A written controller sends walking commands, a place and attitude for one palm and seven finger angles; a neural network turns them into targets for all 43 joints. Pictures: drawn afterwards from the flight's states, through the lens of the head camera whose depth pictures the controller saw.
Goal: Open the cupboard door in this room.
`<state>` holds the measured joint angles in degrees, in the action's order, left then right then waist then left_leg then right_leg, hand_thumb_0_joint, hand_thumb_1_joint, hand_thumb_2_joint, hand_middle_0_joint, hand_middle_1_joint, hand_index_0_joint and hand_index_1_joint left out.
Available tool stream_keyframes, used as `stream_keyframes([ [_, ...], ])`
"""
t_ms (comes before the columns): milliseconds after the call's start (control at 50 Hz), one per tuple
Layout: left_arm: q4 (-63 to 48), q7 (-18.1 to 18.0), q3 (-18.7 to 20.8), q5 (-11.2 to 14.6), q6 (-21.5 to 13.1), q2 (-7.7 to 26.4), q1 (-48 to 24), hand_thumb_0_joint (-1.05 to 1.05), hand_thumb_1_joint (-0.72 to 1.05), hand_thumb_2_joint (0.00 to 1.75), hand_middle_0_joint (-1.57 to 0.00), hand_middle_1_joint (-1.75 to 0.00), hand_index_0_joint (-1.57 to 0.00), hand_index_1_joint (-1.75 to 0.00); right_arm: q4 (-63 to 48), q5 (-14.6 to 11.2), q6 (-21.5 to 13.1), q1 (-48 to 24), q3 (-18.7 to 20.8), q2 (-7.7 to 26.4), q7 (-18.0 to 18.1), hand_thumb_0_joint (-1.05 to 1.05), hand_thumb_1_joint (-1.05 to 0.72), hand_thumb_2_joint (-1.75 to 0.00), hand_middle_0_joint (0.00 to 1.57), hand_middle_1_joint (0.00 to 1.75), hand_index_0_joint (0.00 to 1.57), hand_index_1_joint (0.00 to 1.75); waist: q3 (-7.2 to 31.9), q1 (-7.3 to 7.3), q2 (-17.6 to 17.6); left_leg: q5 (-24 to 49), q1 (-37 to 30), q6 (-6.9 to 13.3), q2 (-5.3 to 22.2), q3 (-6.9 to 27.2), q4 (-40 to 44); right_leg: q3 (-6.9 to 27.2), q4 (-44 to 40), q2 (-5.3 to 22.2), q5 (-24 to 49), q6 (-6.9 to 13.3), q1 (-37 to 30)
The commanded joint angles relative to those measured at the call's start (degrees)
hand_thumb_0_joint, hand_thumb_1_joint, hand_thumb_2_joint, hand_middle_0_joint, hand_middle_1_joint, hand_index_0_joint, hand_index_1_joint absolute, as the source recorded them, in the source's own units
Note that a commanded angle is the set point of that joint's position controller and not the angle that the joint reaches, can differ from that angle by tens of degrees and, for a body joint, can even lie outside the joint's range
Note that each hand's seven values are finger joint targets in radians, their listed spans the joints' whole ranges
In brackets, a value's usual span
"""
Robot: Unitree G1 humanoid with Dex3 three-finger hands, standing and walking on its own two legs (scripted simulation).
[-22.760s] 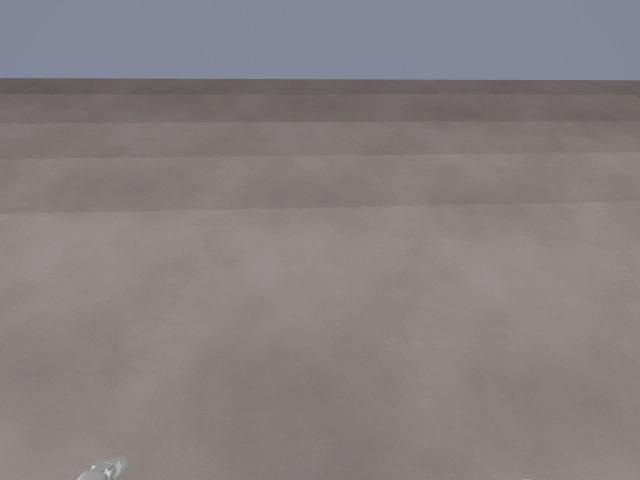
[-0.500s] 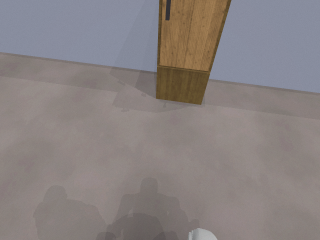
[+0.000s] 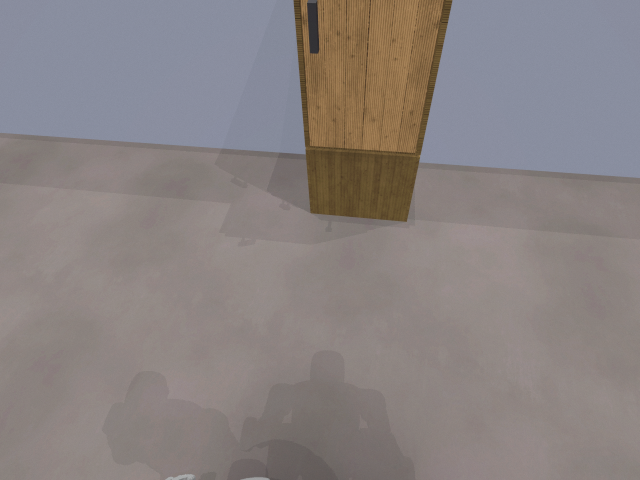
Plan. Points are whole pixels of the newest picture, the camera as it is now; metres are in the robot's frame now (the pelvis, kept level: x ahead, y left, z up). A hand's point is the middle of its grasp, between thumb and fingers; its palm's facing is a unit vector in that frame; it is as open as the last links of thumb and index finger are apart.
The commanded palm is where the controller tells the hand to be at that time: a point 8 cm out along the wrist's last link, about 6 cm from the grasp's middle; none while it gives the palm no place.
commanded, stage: stand and wait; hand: left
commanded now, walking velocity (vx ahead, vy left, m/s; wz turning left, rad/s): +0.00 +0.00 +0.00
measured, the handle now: (314, 24) +1.18 +0.07 +0.04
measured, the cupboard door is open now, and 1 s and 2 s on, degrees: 0 0 0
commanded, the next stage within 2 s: turn or walk to find it in 0.46 s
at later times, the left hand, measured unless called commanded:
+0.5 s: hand out of the picture -0.01 +0.19 -0.17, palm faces +0.04 -0.98 -0.17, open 7.4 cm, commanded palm none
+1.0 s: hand out of the picture +0.09 +0.19 -0.18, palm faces +0.02 -0.98 -0.20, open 7.3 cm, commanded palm none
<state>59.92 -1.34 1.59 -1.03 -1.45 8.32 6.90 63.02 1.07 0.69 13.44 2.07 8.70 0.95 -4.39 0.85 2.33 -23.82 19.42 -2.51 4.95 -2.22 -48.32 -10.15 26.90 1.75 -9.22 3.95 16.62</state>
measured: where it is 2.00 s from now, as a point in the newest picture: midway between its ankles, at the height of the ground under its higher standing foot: outside the picture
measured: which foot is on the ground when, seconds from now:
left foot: up 0.00-0.10, down 0.12-1.00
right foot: down 0.00-1.00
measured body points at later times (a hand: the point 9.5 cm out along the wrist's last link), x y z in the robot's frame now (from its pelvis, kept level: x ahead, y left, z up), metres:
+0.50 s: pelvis +0.04 +0.03 +0.01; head +0.05 +0.03 +0.46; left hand -0.01 +0.24 -0.15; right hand +0.03 -0.18 -0.16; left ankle +0.00 +0.14 -0.74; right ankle +0.06 -0.08 -0.74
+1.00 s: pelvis +0.09 +0.02 +0.00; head +0.12 +0.02 +0.45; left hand +0.09 +0.24 -0.16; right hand +0.06 -0.18 -0.17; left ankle +0.00 +0.14 -0.74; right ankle +0.06 -0.08 -0.74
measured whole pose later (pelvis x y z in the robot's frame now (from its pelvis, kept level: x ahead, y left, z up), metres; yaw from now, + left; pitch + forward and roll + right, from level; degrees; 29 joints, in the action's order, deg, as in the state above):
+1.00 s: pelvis +0.09 +0.02 +0.00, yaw -1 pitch +0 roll +0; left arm 65.8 -2.9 0.4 -0.5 -1.1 7.8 15.5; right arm 67.1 0.7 -1.5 17.3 0.4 5.8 2.8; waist -2.5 0.3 0.7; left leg -21.6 3.1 -0.7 2.3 -5.1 -24.8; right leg -8.7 28.7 2.5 -17.6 0.4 10.9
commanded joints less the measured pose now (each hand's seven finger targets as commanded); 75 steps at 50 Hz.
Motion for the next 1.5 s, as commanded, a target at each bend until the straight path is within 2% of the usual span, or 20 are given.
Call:
stream_keyframes([
  [0,-0.66,-0.1,1.5,0.08,-0.04,8.55,3.05,0.0,0.9,0.9,-0.2,-0.3,-0.2,-0.3,-0.37,-0.35,-0.1,6.96,0.01,1.32,-0.03,0.0,-0.9,-0.9,0.2,0.3,0.2,0.3,4.35,-1.0,-9.6,1.91,-5.12,-0.06,0.1,-1.01,9.37,12.82,-14.23,13.31,-4.45,3.95,-0.8],
  [60,0.17,-0.19,1.14,0.68,0.5,7.48,2.9,0.0,0.9,0.9,-0.2,-0.3,-0.2,-0.3,0.98,-0.42,-0.93,9.16,-0.31,1.93,0.12,0.0,-0.9,-0.9,0.2,0.3,0.2,0.3,3.7,0.49,-6.52,10.99,-14.08,0.42,0.4,-0.2,24.17,11.37,-10.82,10.53,-10.81,0.46,4.06],
  [80,0.13,-0.07,0.78,1.0,0.75,5.86,3.82,0.0,0.9,0.9,-0.2,-0.3,-0.2,-0.3,0.91,-0.2,-1.44,8.99,-0.18,3.72,0.3,0.0,-0.9,-0.9,0.2,0.3,0.2,0.3,2.51,0.08,0.73,10.32,-12.85,1.55,3.57,4.74,28.56,9.86,-7.9,7.45,-11.27,-1.66,5.23],
  [100,0.13,0.09,0.51,1.18,1.02,4.79,5.28,0.0,0.9,0.9,-0.2,-0.3,-0.2,-0.3,-0.13,0.04,-1.64,6.65,-0.09,5.51,0.55,0.0,-0.9,-0.9,0.2,0.3,0.2,0.3,0.98,-1.39,5.45,5.59,-6.34,3.23,7.46,8.71,33.21,8.01,-6.45,4.95,-8.09,-3.45,1.23],
  [120,0.7,0.27,0.63,0.91,1.17,4.79,6.25,0.0,0.9,0.9,-0.2,-0.3,-0.2,-0.3,-1.15,0.02,-1.46,3.7,-0.03,6.54,0.62,0.0,-0.9,-0.9,0.2,0.3,0.2,0.3,-0.63,-2.79,6.19,0.56,0.29,4.04,8.68,9.59,36.07,6.77,-5.37,4.22,-5.54,-4.2,-4.55],
  [140,1.51,0.3,0.53,0.64,1.21,5.2,6.86,0.0,0.9,0.9,-0.2,-0.3,-0.2,-0.3,-1.37,-0.08,-1.69,1.37,-0.32,6.0,0.58,0.0,-0.9,-0.9,0.2,0.3,0.2,0.3,-0.19,-3.27,8.39,1.36,1.67,3.98,7.27,8.75,37.36,6.1,-4.43,4.49,-2.37,-4.77,-7.93],
  [200,3.28,0.18,-0.1,0.56,0.89,5.58,9.45,0.0,0.9,0.9,-0.2,-0.3,-0.2,-0.3,-1.3,-0.37,-1.94,1.81,-0.64,4.8,0.83,0.0,-0.9,-0.9,0.2,0.3,0.2,0.3,0.03,-3.07,5.87,6.97,-1.85,2.98,4.43,4.69,35.65,7.05,-6.16,5.48,1.85,-4.47,-9.33],
  [320,4.86,-0.24,-0.9,0.7,0.37,5.13,11.28,0.0,0.9,0.9,-0.2,-0.3,-0.2,-0.3,-0.06,-0.65,-1.65,5.22,-0.83,4.33,0.99,0.0,-0.9,-0.9,0.2,0.3,0.2,0.3,0.1,-1.41,-2.03,11.22,-8.2,2.72,3.15,2.82,33.09,8.09,-8.97,6.51,1.41,-4.05,-6.61],
  [440,5.68,-0.67,-1.19,0.7,0.01,4.16,13.38,0.0,0.9,0.9,-0.2,-0.3,-0.2,-0.3,1.1,-0.77,-2.18,6.4,-1.19,4.11,1.16,0.0,-0.9,-0.9,0.2,0.3,0.2,0.3,1.72,-1.16,-3.02,17.03,-10.59,3.13,3.24,2.14,32.34,8.08,-7.62,6.75,5.28,-3.9,-7.63],
  [480,6.32,-0.58,-1.29,0.79,-0.25,3.58,13.9,0.0,0.9,0.9,-0.2,-0.3,-0.2,-0.3,1.94,-0.49,-2.43,7.73,-1.33,3.89,1.18,0.0,-0.9,-0.9,0.2,0.3,0.2,0.3,2.76,-0.91,-3.01,13.64,-11.75,3.1,2.77,1.7,31.98,7.91,-7.55,6.39,2.17,-3.87,-7.93],
  [520,6.03,-0.19,-0.68,0.49,0.02,4.15,14.12,0.0,0.9,0.9,-0.2,-0.3,-0.2,-0.3,2.15,-0.35,-2.19,8.65,-0.87,4.38,0.94,0.0,-0.9,-0.9,0.2,0.3,0.2,0.3,1.56,-0.9,-1.57,3.5,-10.73,3.71,2.88,2.14,32.23,6.9,-5.31,5.71,-7.12,-3.41,-5.84],
  [560,5.54,0.21,-0.52,0.13,0.29,3.39,13.42,0.0,0.9,0.9,-0.2,-0.3,-0.2,-0.3,2.11,-0.21,-2.07,8.42,-0.57,4.47,0.86,0.0,-0.9,-0.9,0.2,0.3,0.2,0.3,-2.5,-0.93,0.04,-2.22,-8.07,4.72,4.29,4.14,34.48,5.85,-3.08,4.55,-9.86,-3.57,-2.4],
  [600,5.35,0.12,-0.76,-0.02,0.26,2.51,14.11,0.0,0.9,0.9,-0.2,-0.3,-0.2,-0.3,1.97,-0.36,-2.17,8.22,-0.64,3.98,0.99,0.0,-0.9,-0.9,0.2,0.3,0.2,0.3,-5.15,-1.43,0.75,2.05,-6.25,5.0,4.65,4.25,34.11,5.54,-2.17,4.39,-5.12,-3.77,-2.4],
  [640,5.84,-0.14,-0.79,0.13,0.04,2.22,15.37,0.0,0.9,0.9,-0.2,-0.3,-0.2,-0.3,2.24,-0.46,-2.54,8.88,-0.97,2.9,1.28,0.0,-0.9,-0.9,0.2,0.3,0.2,0.3,-5.32,-1.72,-0.39,12.04,-6.37,4.67,3.55,2.51,31.02,6.43,-2.03,5.19,1.17,-3.49,-4.02],
  [680,6.32,-0.57,-0.73,0.38,-0.3,2.71,16.75,0.0,0.9,0.9,-0.2,-0.3,-0.2,-0.3,2.79,-0.48,-2.93,10.33,-1.29,1.95,1.63,0.0,-0.9,-0.9,0.2,0.3,0.2,0.3,-3.01,-1.58,-2.34,22.42,-8.16,3.99,2.45,0.55,27.15,7.49,-1.33,6.32,10.02,-2.76,-6.52],
  [740,6.21,-1.08,-0.56,0.7,-0.67,3.48,16.81,0.0,0.9,0.9,-0.2,-0.3,-0.2,-0.3,3.34,-0.52,-3.03,11.61,-1.32,1.66,1.94,0.0,-0.9,-0.9,0.2,0.3,0.2,0.3,1.22,-1.28,-3.61,30.48,-10.2,3.03,2.24,0.01,24.8,7.6,0.7,7.27,21.74,-2.15,-10.0],
  [840,5.69,-1.44,-0.59,0.97,-0.6,3.96,15.58,0.0,0.9,0.9,-0.2,-0.3,-0.2,-0.3,3.82,-0.66,-2.75,11.57,-1.15,1.73,2.27,0.0,-0.9,-0.9,0.2,0.3,0.2,0.3,3.77,-1.08,-1.72,36.11,-12.59,2.45,2.54,-0.05,24.3,7.09,1.36,7.51,27.35,-2.26,-11.61],
  [1020,5.08,-1.52,-0.7,0.82,-0.05,4.45,13.17,0.0,0.9,0.9,-0.2,-0.3,-0.2,-0.3,3.73,-0.68,-2.09,10.1,-0.73,2.26,2.3,0.0,-0.9,-0.9,0.2,0.3,0.2,0.3,3.22,-0.79,-1.63,34.6,-14.24,2.5,2.83,0.45,25.9,6.74,-0.66,6.83,22.78,-2.38,-11.17],
  [1300,4.61,-1.07,-0.73,0.73,0.19,5.9,11.65,0.0,0.9,0.9,-0.2,-0.3,-0.2,-0.3,3.08,-0.62,-2.06,7.21,-0.84,3.86,1.83,0.0,-0.9,-0.9,0.2,0.3,0.2,0.3,-1.12,-1.08,-1.51,21.85,-12.12,2.98,2.65,0.96,30.42,7.96,-5.67,6.62,10.84,-2.73,-9.62],
  [1480,4.11,-0.87,-0.38,0.69,-0.07,7.17,11.08,0.0,0.9,0.9,-0.2,-0.3,-0.2,-0.3,2.44,-0.66,-2.53,6.77,-0.56,5.46,1.65,0.0,-0.9,-0.9,0.2,0.3,0.2,0.3,0.38,-1.17,-0.76,19.77,-12.07,3.35,2.68,1.43,31.44,8.0,-6.69,6.61,8.32,-2.59,-10.43],
])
